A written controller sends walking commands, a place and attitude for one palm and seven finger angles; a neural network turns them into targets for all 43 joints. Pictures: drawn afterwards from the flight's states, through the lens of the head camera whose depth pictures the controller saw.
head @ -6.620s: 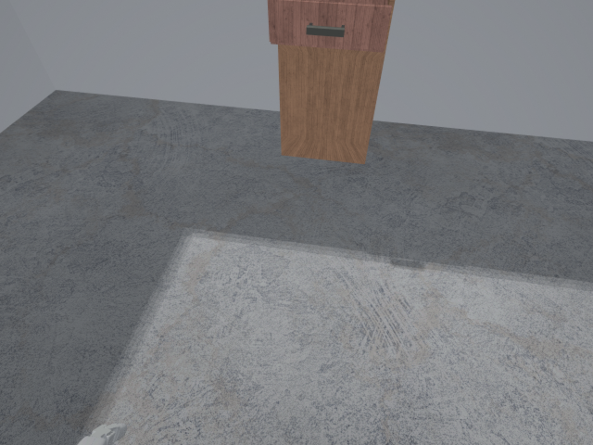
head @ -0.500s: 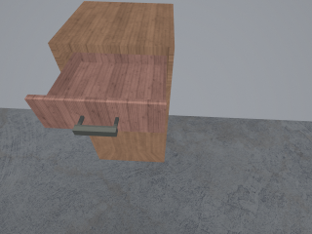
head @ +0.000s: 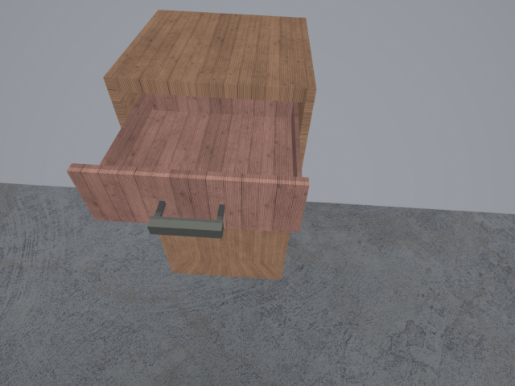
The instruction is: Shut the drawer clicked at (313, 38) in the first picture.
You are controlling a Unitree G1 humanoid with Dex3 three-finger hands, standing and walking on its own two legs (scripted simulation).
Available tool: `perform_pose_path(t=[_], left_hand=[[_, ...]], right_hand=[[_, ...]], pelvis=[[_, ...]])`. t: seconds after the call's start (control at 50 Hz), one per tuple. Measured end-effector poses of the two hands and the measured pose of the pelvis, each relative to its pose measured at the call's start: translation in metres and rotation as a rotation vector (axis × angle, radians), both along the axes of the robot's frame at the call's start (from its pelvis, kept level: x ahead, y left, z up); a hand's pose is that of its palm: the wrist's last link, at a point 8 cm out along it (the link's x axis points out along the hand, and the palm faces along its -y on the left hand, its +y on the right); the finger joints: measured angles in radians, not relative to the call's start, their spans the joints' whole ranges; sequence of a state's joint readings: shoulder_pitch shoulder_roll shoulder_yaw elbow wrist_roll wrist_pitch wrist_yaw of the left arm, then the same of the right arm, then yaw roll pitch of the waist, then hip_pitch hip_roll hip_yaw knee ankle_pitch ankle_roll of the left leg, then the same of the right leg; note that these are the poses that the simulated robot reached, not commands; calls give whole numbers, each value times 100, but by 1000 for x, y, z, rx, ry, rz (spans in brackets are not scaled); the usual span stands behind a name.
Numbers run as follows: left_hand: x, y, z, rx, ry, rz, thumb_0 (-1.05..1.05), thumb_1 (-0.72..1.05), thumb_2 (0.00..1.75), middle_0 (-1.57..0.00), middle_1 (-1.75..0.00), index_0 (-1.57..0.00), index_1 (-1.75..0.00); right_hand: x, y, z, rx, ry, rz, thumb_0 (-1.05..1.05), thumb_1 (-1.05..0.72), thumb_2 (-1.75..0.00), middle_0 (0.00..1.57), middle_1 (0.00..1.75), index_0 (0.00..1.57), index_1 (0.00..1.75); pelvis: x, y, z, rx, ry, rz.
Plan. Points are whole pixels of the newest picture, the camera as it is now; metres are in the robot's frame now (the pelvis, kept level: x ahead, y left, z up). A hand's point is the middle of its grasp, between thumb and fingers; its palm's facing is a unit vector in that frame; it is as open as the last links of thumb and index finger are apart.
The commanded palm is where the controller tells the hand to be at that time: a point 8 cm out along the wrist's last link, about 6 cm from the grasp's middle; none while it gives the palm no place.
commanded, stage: look again from close up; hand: left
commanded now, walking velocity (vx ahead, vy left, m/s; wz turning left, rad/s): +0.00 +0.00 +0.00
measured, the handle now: (189, 217) +0.39 +0.15 +0.02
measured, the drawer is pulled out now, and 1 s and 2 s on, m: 0.26 0.26 0.26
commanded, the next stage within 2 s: shuffle to correct the standing spot in 0.22 s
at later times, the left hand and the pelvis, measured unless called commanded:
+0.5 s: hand out of the picture -0.04 +0.20 -0.17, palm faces -0.02 -0.98 -0.21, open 7.3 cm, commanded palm none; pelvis -0.02 +0.02 +0.01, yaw -1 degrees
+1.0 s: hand out of the picture +0.07 +0.14 -0.17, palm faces +0.01 -0.98 -0.22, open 7.3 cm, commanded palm none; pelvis +0.05 -0.04 +0.00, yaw +0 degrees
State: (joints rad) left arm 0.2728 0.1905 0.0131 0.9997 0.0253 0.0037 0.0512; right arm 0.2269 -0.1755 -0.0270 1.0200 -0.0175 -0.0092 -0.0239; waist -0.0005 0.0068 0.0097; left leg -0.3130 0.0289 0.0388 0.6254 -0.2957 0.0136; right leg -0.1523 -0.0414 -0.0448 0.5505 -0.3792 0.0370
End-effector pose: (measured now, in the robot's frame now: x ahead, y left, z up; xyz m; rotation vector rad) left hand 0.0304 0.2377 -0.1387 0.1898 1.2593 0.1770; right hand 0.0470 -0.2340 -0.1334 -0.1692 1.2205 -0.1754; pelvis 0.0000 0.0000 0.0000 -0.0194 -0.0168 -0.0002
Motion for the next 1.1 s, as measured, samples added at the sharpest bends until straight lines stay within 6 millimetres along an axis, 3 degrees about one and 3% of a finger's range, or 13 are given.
perform_pose_path(t=[0.16,0.34,0.48,0.6,0.74,0.84,0.98,1.1], left_hand=[[4,21,6,11,-16,-22,1,91,90,-20,-30,-20,-30],[-33,23,6,-4,74,-18,1,91,90,-20,-30,-20,-30],[-67,12,5,-30,172,-8,1,91,90,-20,-30,-20,-30],[-87,-6,8,-38,233,20,1,91,90,-20,-30,-20,-30],[-92,-31,-1,-74,279,73,1,91,90,-20,-30,-20,-30],[-69,-43,-11,-109,298,41,1,91,90,-20,-30,-20,-30],[22,-52,-1,-42,104,-10,2,93,90,-20,-30,-21,-30],[61,-54,11,4,12,15,2,94,90,-20,-30,-20,-30]], right_hand=[[14,19,5,17,-42,32,1,-91,-90,19,30,20,30],[-12,24,4,26,24,20,1,-91,-90,20,30,20,30],[-43,15,2,19,113,-12,1,-91,-90,20,30,20,30],[-62,-2,-3,20,182,-39,1,-91,-90,20,30,20,30],[-52,-15,-5,4,208,-36,1,-91,-90,19,30,20,30],[-30,-14,-6,-2,151,-53,1,-91,-90,19,30,20,30],[-31,-22,-17,56,209,-63,0,-91,-90,20,30,20,30],[-4,-29,-19,75,244,-46,1,-91,-90,19,30,20,30]], pelvis=[[-8,15,3,5,-5,-6],[-18,22,7,13,-5,-8],[-17,18,9,21,1,-9],[-11,2,8,23,10,-8],[12,-10,1,2,12,6],[31,-14,-2,25,6,-22],[47,-37,-2,42,13,-14],[64,-45,3,23,11,24]])
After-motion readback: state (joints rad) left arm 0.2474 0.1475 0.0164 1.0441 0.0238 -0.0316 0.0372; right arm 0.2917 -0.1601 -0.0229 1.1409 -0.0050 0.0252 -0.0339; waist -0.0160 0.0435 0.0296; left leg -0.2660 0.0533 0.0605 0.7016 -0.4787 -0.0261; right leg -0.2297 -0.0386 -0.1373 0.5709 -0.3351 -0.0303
